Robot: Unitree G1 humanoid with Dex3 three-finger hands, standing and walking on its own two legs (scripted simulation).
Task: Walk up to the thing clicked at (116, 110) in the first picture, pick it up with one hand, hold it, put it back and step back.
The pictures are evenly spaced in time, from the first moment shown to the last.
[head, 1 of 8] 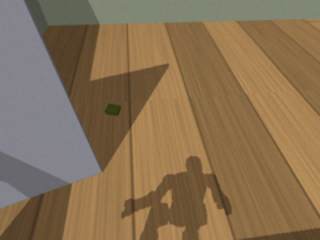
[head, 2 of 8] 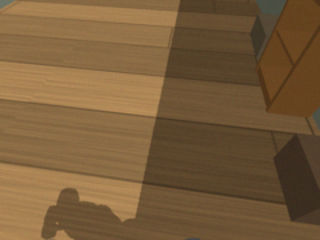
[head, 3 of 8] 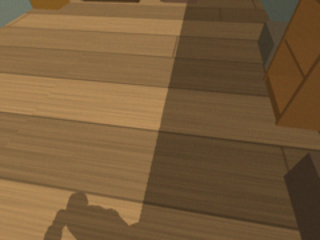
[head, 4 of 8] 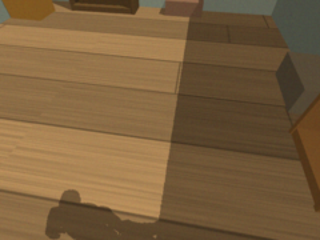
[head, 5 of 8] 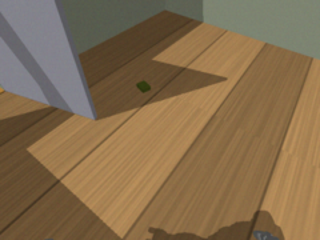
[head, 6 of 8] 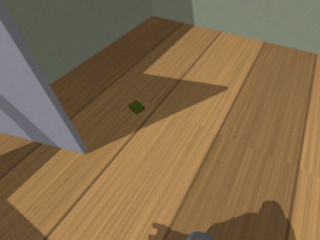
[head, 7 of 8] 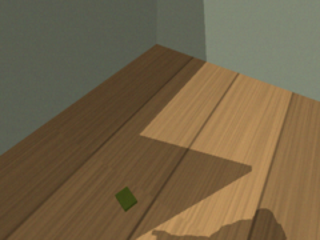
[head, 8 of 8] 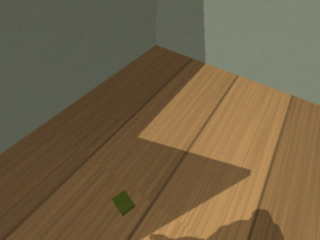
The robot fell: no
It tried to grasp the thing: no
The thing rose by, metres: 0.00
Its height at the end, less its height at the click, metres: +0.00
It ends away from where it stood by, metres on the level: 0.00
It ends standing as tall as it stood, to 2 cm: yes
